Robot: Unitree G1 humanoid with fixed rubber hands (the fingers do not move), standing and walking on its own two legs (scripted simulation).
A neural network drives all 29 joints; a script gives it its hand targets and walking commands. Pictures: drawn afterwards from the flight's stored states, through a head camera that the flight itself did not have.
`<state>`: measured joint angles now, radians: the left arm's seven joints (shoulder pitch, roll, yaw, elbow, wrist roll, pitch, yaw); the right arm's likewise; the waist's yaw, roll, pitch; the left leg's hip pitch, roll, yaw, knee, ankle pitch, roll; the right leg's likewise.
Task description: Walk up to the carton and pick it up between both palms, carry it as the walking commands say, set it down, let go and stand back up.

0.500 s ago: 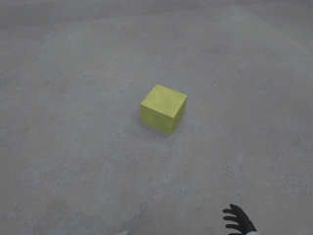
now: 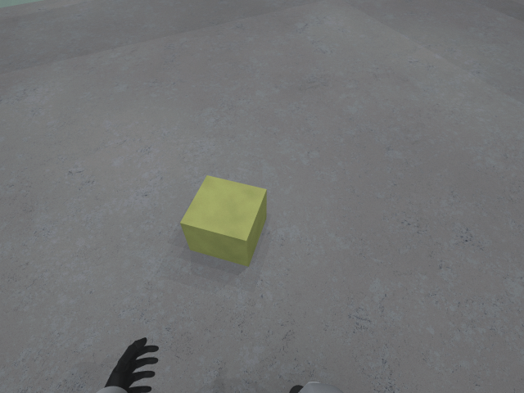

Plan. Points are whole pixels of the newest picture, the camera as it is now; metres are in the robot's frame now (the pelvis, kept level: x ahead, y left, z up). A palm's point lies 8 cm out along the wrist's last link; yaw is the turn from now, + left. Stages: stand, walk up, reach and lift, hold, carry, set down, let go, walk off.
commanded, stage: walk up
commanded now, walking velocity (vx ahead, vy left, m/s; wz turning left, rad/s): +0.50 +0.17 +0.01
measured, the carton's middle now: (227, 220) +0.86 +0.05 -0.65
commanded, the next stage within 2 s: none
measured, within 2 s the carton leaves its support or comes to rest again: neither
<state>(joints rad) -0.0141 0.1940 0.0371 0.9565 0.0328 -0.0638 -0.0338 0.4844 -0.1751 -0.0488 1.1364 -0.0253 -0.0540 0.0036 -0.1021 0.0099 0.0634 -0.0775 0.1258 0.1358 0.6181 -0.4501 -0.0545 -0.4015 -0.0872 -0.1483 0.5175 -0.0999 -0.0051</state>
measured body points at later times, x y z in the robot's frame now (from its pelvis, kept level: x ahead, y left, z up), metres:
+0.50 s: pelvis +0.23 +0.06 +0.00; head +0.28 +0.08 +0.44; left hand +0.12 +0.29 -0.15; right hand +0.41 -0.16 -0.13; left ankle +0.33 +0.18 -0.73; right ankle +0.10 -0.10 -0.69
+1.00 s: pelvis +0.38 +0.05 +0.02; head +0.40 +0.03 +0.46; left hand +0.47 +0.27 -0.13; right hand +0.35 -0.18 -0.15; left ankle +0.36 +0.17 -0.70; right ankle +0.38 -0.06 -0.73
